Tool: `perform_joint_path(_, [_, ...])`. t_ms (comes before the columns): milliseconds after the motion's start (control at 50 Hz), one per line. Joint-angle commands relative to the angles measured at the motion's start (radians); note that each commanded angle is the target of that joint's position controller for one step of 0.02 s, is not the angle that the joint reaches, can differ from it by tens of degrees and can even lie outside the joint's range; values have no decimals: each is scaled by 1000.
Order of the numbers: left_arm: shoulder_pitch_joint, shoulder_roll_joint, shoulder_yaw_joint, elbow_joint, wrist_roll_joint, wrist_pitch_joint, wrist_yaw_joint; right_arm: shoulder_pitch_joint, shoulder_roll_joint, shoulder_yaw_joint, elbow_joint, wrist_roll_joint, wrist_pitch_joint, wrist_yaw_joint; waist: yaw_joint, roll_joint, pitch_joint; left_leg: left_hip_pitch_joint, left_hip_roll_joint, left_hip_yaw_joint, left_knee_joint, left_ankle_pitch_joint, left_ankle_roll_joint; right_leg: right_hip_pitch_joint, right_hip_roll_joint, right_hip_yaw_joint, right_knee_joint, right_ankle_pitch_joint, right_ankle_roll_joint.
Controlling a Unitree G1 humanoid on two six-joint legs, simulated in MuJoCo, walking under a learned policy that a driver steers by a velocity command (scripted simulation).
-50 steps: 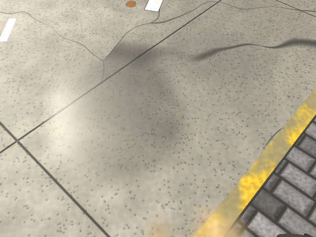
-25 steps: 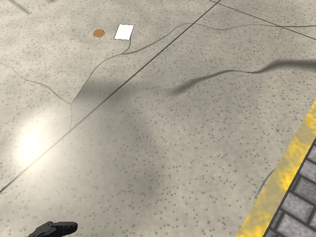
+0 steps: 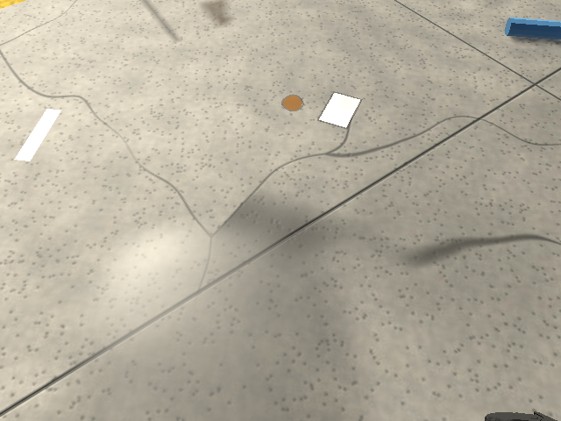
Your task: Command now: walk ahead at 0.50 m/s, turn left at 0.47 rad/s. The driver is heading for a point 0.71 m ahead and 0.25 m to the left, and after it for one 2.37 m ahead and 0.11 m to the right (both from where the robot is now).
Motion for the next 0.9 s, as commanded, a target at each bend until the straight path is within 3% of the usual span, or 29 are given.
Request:
perform_joint_path(20, [-5,115,14,-100,23,-4,21,362,-285,-114,9,4,7,-30,-194,89,-260,658,122,-290,-34,-51,156,-405,-123,-10,711,686,-42])
perform_joint_path(40, [38,28,-18,-134,30,-40,4,319,-315,-109,-16,11,-1,-27,-112,263,-367,900,316,-840,-204,-201,332,-763,89,151,1009,-116,5])
perform_joint_path(60, [-43,122,2,-142,-2,-76,-17,323,-233,-86,-24,6,-7,-25,-171,152,-354,897,303,-805,-253,-262,291,-872,20,304,1059,-95,-19])
perform_joint_path(80, [-114,136,3,-167,-27,-95,-26,293,-192,-75,-25,-2,-12,-28,-166,97,-228,780,266,-649,-253,-205,250,-900,-21,283,1021,-17,-40])
perform_joint_path(100, [-136,119,0,-171,-13,-103,-21,234,-179,-71,-32,-4,-15,-28,-120,-11,-141,626,221,-542,-262,-104,219,-864,-64,274,918,55,-43])
perform_joint_path(120, [-145,131,9,-167,12,-97,-13,183,-145,-61,-46,-7,-16,-30,-90,-17,-102,519,189,-469,-279,1,201,-803,-92,272,831,96,-35])
perform_joint_path(140, [-130,130,13,-168,20,-85,-14,156,-138,-56,-62,-16,-15,-34,-61,10,-84,443,169,-443,-301,66,203,-747,-102,275,800,121,-26])
perform_joint_path(180, [-108,105,11,-171,28,-64,-12,151,-150,-61,-67,-11,-18,-42,-41,21,-72,364,151,-400,-329,152,217,-712,-100,258,730,146,7])
perform_joint_path(220, [-154,85,5,-190,31,-52,-7,174,-175,-68,-59,-7,-19,-55,-48,16,-45,312,127,-347,-343,185,211,-723,-87,243,619,227,38])
perform_joint_path(300, [-304,46,-10,-229,24,-58,-14,228,-187,-73,-37,2,-6,-73,-106,44,-22,264,58,-287,-322,91,142,-650,-30,234,316,488,54])
perform_joint_path(380, [-390,68,-4,-261,7,-72,-30,289,-185,-75,-10,10,6,-77,-136,61,-16,326,87,-371,-263,15,120,-603,6,256,181,522,38])
perform_joint_path(440, [-365,103,12,-261,4,-85,-38,285,-180,-76,-7,8,16,-83,-110,92,-23,409,118,-459,-175,24,103,-558,12,274,131,406,1])
perform_joint_path(460, [-315,113,19,-250,3,-90,-36,272,-175,-76,-11,7,20,-82,-81,108,-35,410,112,-471,-137,55,91,-492,16,260,108,380,-19])
perform_joint_path(480, [-223,135,34,-228,9,-95,-30,257,-150,-67,-19,4,20,-80,-31,102,-86,386,69,-448,-45,105,64,-345,4,251,69,395,-50])
perform_joint_path(500, [-83,182,49,-215,27,-98,-22,247,-96,-46,-38,-7,16,-75,33,35,-216,280,14,-380,193,34,29,-92,-134,369,102,365,-114])
perform_joint_path(520, [36,264,71,-187,40,-85,-18,382,-31,-25,-60,12,7,-75,0,-246,-361,-74,-137,-233,531,-380,-52,277,-369,782,64,216,-280])
perform_joint_path(540, [45,199,60,-177,8,-77,-25,402,-110,-33,-52,23,2,-77,4,-296,-344,-239,-74,-226,698,-517,-68,285,-431,989,-11,-14,-305])
perform_joint_path(560, [-4,123,40,-193,5,-70,-21,305,-183,-53,-50,21,7,-77,30,-178,-201,-283,-27,-227,752,-426,-77,161,-383,845,-36,-57,-256])
perform_joint_path(580, [-55,99,30,-200,14,-61,-18,235,-187,-57,-63,10,13,-78,22,-110,-113,-263,8,-187,744,-350,-82,35,-336,697,-49,43,-217])
perform_joint_path(600, [-91,79,22,-193,19,-56,-18,193,-174,-59,-78,0,14,-75,4,-95,-46,-244,33,-179,700,-299,-86,-73,-294,598,-76,151,-205])
perform_joint_path(620, [-109,63,15,-188,25,-57,-16,188,-156,-61,-83,2,17,-69,-19,-115,-20,-204,61,-175,664,-267,-84,-141,-261,516,-102,221,-191])
perform_joint_path(660, [-115,64,17,-174,19,-63,-17,202,-108,-53,-87,13,28,-61,-38,-140,-7,-162,81,-146,618,-243,-86,-206,-238,415,-149,292,-195])
perform_joint_path(700, [-110,92,27,-155,15,-70,-17,170,-86,-46,-107,8,35,-59,-41,-120,6,-186,94,-136,553,-204,-97,-218,-249,349,-183,366,-216])
perform_joint_path(740, [-105,117,36,-140,16,-70,-17,139,-79,-42,-119,3,35,-55,-37,-101,4,-207,102,-133,473,-124,-105,-193,-257,286,-194,440,-224])
perform_joint_path(820, [-94,142,40,-117,10,-58,-12,33,-64,-32,-137,5,20,-31,0,-83,23,-156,88,-78,246,76,-93,-167,-226,138,-193,507,-188])
perform_joint_path(900, [-39,177,49,-85,-8,-39,-11,-70,-64,-30,-179,10,19,-8,26,-80,57,-135,68,-27,113,62,-59,-77,-258,76,-172,544,-162])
